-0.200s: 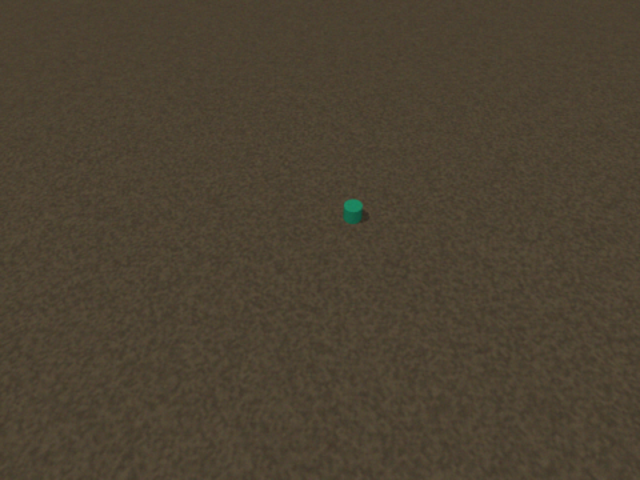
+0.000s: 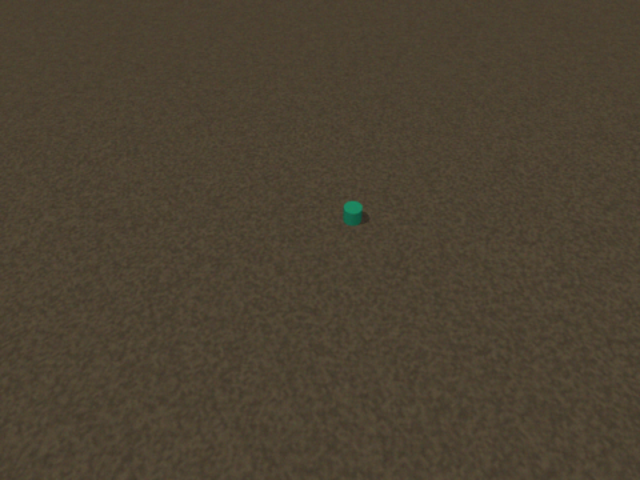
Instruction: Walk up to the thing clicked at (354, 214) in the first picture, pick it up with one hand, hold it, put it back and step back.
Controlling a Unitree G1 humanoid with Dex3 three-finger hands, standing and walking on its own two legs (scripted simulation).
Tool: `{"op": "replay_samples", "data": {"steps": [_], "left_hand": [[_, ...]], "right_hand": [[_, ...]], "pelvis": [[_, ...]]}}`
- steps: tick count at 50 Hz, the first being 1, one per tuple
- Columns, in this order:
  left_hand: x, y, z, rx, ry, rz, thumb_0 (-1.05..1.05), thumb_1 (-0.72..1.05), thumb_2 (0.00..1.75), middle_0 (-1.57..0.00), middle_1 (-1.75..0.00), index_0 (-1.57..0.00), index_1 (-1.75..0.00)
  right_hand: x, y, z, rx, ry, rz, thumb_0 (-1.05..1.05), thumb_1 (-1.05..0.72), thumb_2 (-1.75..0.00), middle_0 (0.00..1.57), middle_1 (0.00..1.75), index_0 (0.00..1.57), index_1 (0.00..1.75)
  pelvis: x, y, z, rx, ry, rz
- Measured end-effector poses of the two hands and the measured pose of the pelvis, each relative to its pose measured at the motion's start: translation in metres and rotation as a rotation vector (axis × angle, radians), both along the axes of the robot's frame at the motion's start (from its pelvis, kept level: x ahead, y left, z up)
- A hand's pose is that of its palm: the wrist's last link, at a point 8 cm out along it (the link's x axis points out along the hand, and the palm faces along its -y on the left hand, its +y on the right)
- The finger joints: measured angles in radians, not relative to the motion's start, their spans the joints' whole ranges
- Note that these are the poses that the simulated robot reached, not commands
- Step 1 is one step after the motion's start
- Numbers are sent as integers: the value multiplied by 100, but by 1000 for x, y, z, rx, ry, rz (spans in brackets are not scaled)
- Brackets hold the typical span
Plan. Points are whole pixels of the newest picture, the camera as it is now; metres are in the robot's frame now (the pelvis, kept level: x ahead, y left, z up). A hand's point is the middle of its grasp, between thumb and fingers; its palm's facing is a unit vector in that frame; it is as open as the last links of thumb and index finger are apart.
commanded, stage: stand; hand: left
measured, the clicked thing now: (352, 213) +1.29 -0.11 -0.75
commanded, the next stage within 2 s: walk up in 0.92 s
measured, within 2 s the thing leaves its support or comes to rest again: neither
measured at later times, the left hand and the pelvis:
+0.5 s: hand out of the picture +0.08 +0.25 -0.16, palm faces -0.03 -0.94 -0.35, open 7.3 cm; pelvis +0.00 +0.00 +0.00, yaw +0 degrees
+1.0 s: hand out of the picture +0.09 +0.26 -0.15, palm faces -0.06 -0.94 -0.34, open 7.3 cm; pelvis +0.01 +0.00 +0.00, yaw -2 degrees
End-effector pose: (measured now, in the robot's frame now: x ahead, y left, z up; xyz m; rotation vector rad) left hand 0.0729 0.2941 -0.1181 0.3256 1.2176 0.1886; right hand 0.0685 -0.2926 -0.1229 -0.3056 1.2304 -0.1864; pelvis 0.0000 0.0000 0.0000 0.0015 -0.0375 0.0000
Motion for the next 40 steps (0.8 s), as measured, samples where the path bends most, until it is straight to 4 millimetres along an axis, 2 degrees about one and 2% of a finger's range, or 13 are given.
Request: {"op": "replay_samples", "data": {"steps": [40], "left_hand": [[2,2,0,4,15,5,1,91,90,-20,-30,-21,-30]], "right_hand": [[4,-1,0,-4,12,3,0,-90,-90,20,30,20,30]], "pelvis": [[7,0,1,0,5,1]]}}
